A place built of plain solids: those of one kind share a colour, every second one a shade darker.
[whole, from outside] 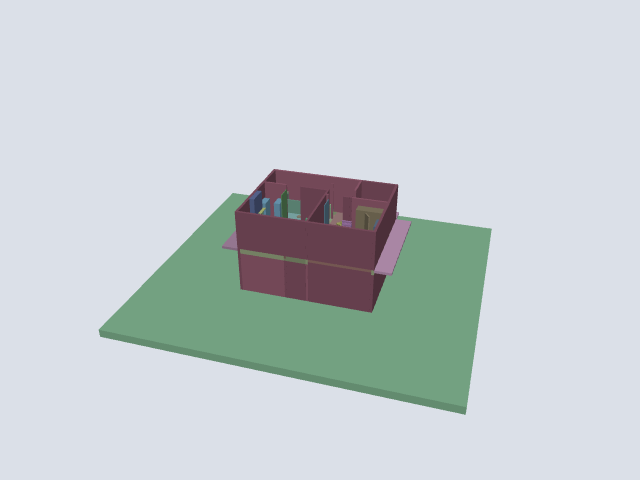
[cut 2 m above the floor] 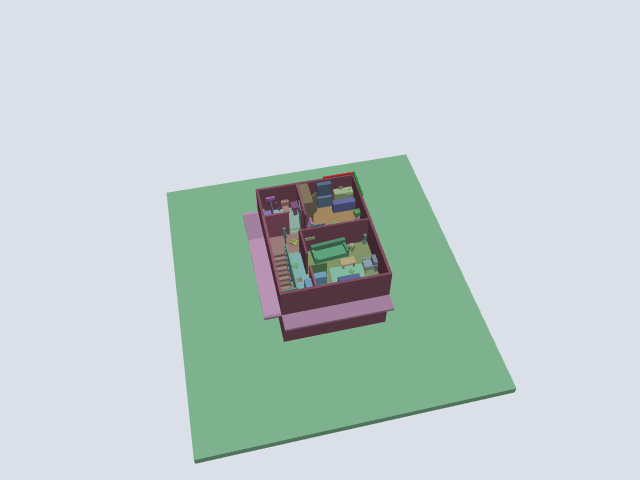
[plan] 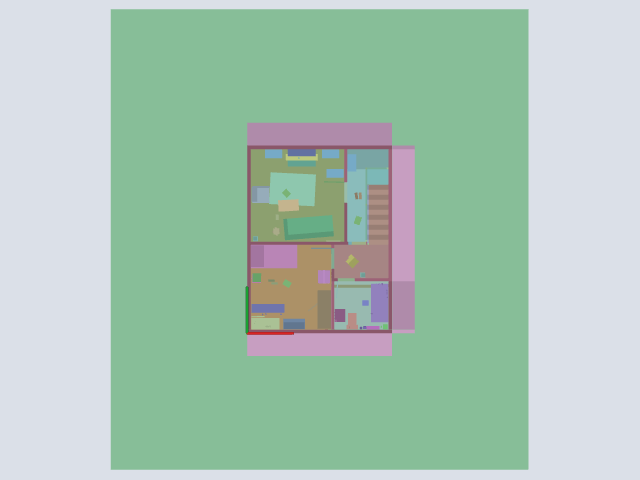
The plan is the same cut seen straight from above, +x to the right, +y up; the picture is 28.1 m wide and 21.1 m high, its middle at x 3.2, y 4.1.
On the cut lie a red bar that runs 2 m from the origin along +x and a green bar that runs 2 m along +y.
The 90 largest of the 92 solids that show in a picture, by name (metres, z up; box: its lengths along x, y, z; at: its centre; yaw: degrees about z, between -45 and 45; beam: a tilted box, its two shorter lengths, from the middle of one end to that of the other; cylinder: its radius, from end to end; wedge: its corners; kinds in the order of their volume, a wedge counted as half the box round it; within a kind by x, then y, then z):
{
 "under_1": {"box": [18.37, 20.25, 0.5], "at": [3.19, 4.12, -0.33]},
 "wall_1": {"box": [0.16, 3.73, 5.57], "at": [0.08, 2.02, 2.48]},
 "wall_2": {"box": [0.16, 1.2, 2.82], "at": [0.08, 4.62, 1.11]},
 "wall_3": {"box": [0.16, 4.07, 2.44], "at": [0.08, 6.05, 4.05]},
 "wall_4": {"box": [0.16, 2.74, 2.82], "at": [0.08, 6.72, 1.11]},
 "wall_5": {"box": [1.39, 0.13, 2.82], "at": [0.69, 5.29, 1.11]},
 "wall_6": {"box": [2.37, 0.13, 2.82], "at": [1.19, 3.96, 1.11]},
 "wall_7": {"box": [4.44, 0.13, 2.44], "at": [2.22, 3.96, 4.05]},
 "wall_8": {"box": [6.37, 0.16, 5.57], "at": [3.19, 0.08, 2.48]},
 "wall_9": {"box": [6.37, 0.16, 5.57], "at": [3.19, 8.17, 2.48]},
 "wall_10": {"box": [0.13, 2.13, 2.44], "at": [3.77, 1.23, 4.05]},
 "wall_11": {"box": [0.13, 0.42, 2.44], "at": [3.77, 2.63, 4.05]},
 "wall_12": {"box": [0.28, 0.13, 2.44], "at": [3.84, 2.35, 4.05]},
 "wall_13": {"box": [0.13, 1.72, 2.44], "at": [4.33, 4.88, 4.05]},
 "wall_14": {"box": [0.13, 1.45, 2.44], "at": [4.33, 7.37, 4.05]},
 "wall_15": {"box": [0.05, 0.13, 2.44], "at": [5.25, 3.96, 4.05]},
 "wall_16": {"box": [1.64, 0.13, 2.44], "at": [5.55, 2.35, 4.05]},
 "wall_17": {"box": [0.16, 2.13, 2.44], "at": [6.29, 1.23, 4.05]},
 "wall_18": {"box": [0.16, 5.67, 2.44], "at": [6.29, 5.25, 4.05]},
 "stair_1": {"box": [0.93, 0.22, 2.91], "at": [5.75, 4.0, 1.15]},
 "stair_2": {"box": [0.93, 0.44, 2.69], "at": [5.75, 4.11, 1.05]},
 "stair_3": {"box": [0.93, 0.66, 2.47], "at": [5.75, 4.22, 0.94]},
 "stair_4": {"box": [0.93, 0.88, 2.26], "at": [5.75, 4.33, 0.83]},
 "stair_5": {"box": [0.93, 1.1, 2.04], "at": [5.75, 4.44, 0.72]},
 "stair_6": {"box": [0.93, 1.32, 1.82], "at": [5.75, 4.55, 0.61]},
 "stair_7": {"box": [0.93, 1.54, 1.6], "at": [5.75, 4.66, 0.5]},
 "stair_8": {"box": [0.93, 1.76, 1.39], "at": [5.75, 4.77, 0.39]},
 "stair_9": {"box": [0.93, 1.98, 1.17], "at": [5.75, 4.88, 0.28]},
 "stair_10": {"box": [0.93, 2.2, 0.95], "at": [5.75, 4.99, 0.18]},
 "stair_11": {"box": [0.93, 2.42, 0.73], "at": [5.75, 5.1, 0.07]},
 "stair_12": {"box": [0.93, 2.64, 0.52], "at": [5.75, 5.21, -0.04]},
 "floor_kitchen_1": {"box": [6.05, 1.56, 0.5], "at": [3.19, 7.31, -0.25]},
 "upper_floor_next_1": {"box": [6.37, 1.0, 0.16], "at": [3.19, -0.5, 2.74]},
 "upper_floor_next_2": {"box": [6.37, 1.0, 0.16], "at": [3.19, 8.75, 2.74]},
 "upper_floor_next_3": {"box": [1.0, 0.16, 0.16], "at": [6.87, 0.08, 2.74]},
 "upper_floor_next_4": {"box": [1.0, 2.13, 0.16], "at": [6.87, 1.23, 2.74]},
 "upper_floor_next_5": {"box": [1.0, 0.13, 0.16], "at": [6.87, 2.35, 2.74]},
 "upper_floor_next_6": {"box": [1.0, 5.67, 0.16], "at": [6.87, 5.25, 2.74]},
 "upper_floor_next_7": {"box": [1.0, 0.16, 0.16], "at": [6.87, 8.17, 2.74]},
 "upper_floor_living_1": {"box": [4.11, 4.07, 0.16], "at": [2.21, 6.05, 2.74]},
 "upper_floor_bedroom_1": {"box": [3.54, 3.73, 0.16], "at": [1.93, 2.02, 2.74]},
 "wardrobe_1": {"box": [0.53, 0.06, 1.76], "at": [2.9, 1.15, 3.82], "yaw": 37.6},
 "wardrobe_2": {"box": [0.6, 1.69, 2.0], "at": [3.39, 1.04, 3.82]},
 "flat_shelf_1": {"box": [0.76, 0.39, 1.46], "at": [1.17, 7.88, 3.56]},
 "flat_shelf_2": {"box": [0.76, 0.39, 1.46], "at": [3.67, 7.88, 3.56]},
 "flat_shelf_3": {"box": [0.76, 0.39, 1.46], "at": [3.87, 7.03, 3.56]},
 "flat_shelf_4": {"box": [0.39, 0.76, 1.46], "at": [4.61, 7.49, 3.56]},
 "child_bed_1": {"box": [0.55, 0.96, 0.2], "at": [0.47, 3.39, 3.4]},
 "child_bed_2": {"box": [2.06, 1.06, 0.4], "at": [1.17, 3.39, 3.2]},
 "fixture_breast_living_1": {"box": [1.23, 0.31, 2.49], "at": [2.4, 7.94, 4.02]},
 "sofa_1": {"box": [0.17, 0.92, 0.18], "at": [1.71, 4.57, 3.36], "yaw": 4.7},
 "sofa_2": {"box": [2.16, 0.93, 0.34], "at": [2.7, 4.65, 3.11], "yaw": 4.7},
 "sofa_3": {"box": [2.16, 0.23, 0.39], "at": [2.73, 4.29, 3.47], "yaw": 4.7},
 "sofa_4": {"box": [0.17, 0.92, 0.18], "at": [3.69, 4.74, 3.36], "yaw": 4.7},
 "upper_floor_bath_1": {"box": [2.38, 2.13, 0.16], "at": [5.02, 1.23, 2.74]},
 "upper_floor_gallery_1": {"box": [0.88, 3.19, 0.16], "at": [4.84, 5.62, 2.74]},
 "upper_floor_gallery_2": {"box": [1.81, 0.88, 0.16], "at": [5.3, 7.65, 2.74]},
 "tall_cupboard_1": {"box": [0.92, 0.3, 0.99], "at": [2.06, 0.34, 4.21]},
 "tall_cupboard_2": {"box": [0.96, 0.47, 0.89], "at": [2.06, 0.41, 3.27]},
 "chest_drawers_1": {"box": [1.24, 0.5, 1.03], "at": [0.8, 0.42, 3.34]},
 "upper_floor_landing_1": {"box": [2.38, 1.47, 0.16], "at": [5.02, 3.15, 2.74]},
 "bathtub_1": {"box": [0.76, 1.7, 0.41], "at": [5.82, 1.33, 3.03]},
 "cube_shelf_1": {"box": [1.46, 0.39, 0.76], "at": [0.91, 1.09, 3.21]},
 "wall_band_1": {"box": [0.16, 1.2, 0.31], "at": [0.08, 4.62, 2.67]},
 "wall_band_2": {"box": [0.16, 2.74, 0.31], "at": [0.08, 6.72, 2.67]},
 "wall_band_3": {"box": [2.95, 0.13, 0.31], "at": [4.89, 2.06, 2.67]},
 "wall_band_4": {"box": [0.68, 0.13, 0.31], "at": [4.94, 3.96, 2.67]},
 "stair_guard_1": {"box": [0.08, 3.19, 0.95], "at": [5.24, 5.62, 3.3]},
 "stair_guard_2": {"box": [0.93, 0.08, 0.95], "at": [5.75, 7.25, 3.3]},
 "wall_foot_1": {"box": [0.16, 3.73, 0.17], "at": [0.08, 2.02, 2.75]},
 "wall_foot_2": {"box": [0.16, 5.67, 0.17], "at": [6.29, 5.25, 2.75]},
 "rug_1": {"box": [2.0, 1.4, 0.08], "at": [1.99, 6.33, 2.8], "yaw": -2.8},
 "armchair_frame_1": {"box": [0.26, 0.62, 0.41], "at": [0.32, 6.09, 3.44]},
 "armchair_frame_2": {"box": [0.74, 0.63, 0.18], "at": [0.6, 6.1, 3.14]},
 "leaf_bedroom_door_1": {"box": [0.9, 0.05, 2.15], "at": [3.25, 3.74, 3.9]},
 "leaf_living_door_1": {"box": [0.9, 0.05, 2.15], "at": [3.82, 6.65, 3.9], "yaw": -1.0},
 "leaf_bath_door_1": {"box": [0.05, 0.75, 2.15], "at": [3.95, 1.92, 3.9], "yaw": -4.0},
 "wc_1": {"box": [0.51, 0.21, 0.45], "at": [4.61, 0.28, 3.38]},
 "wc_2": {"box": [0.38, 0.54, 0.09], "at": [4.61, 0.62, 3.22]},
 "pedestal_basin_1": {"box": [0.47, 0.58, 0.2], "at": [4.08, 0.78, 3.58]},
 "fixture_hearth_living_1": {"box": [1.23, 0.45, 0.1], "at": [2.4, 7.56, 2.82]},
 "table_lamp_1": {"box": [0.39, 0.38, 0.26], "at": [0.42, 2.45, 3.83], "yaw": -0.3},
 "coffee_table_1": {"box": [0.9, 0.5, 0.046], "at": [1.82, 5.62, 3.22], "yaw": 3.2},
 "medicine_cabinet_1": {"box": [0.58, 0.16, 0.21], "at": [5.53, 0.24, 4.02]},
 "upper_floor_gap_living_door_1": {"box": [0.13, 0.9, 0.16], "at": [4.33, 6.19, 2.74]},
 "sock_1": {"box": [0.27, 0.31, 0.1], "at": [1.72, 6.16, 2.82], "yaw": 44.5},
 "sock_2": {"box": [0.27, 0.36, 0.09], "at": [4.87, 4.96, 2.82], "yaw": -19.4},
 "fixture_breast_living_shelf_1": {"box": [1.41, 0.29, 0.04], "at": [2.4, 7.74, 4.07]},
 "sill_bedroom_door_1": {"box": [0.13, 0.9, 0.08], "at": [3.77, 3.29, 2.8]},
 "sill_bath_door_1": {"box": [0.75, 0.13, 0.08], "at": [4.36, 2.35, 2.79]}
}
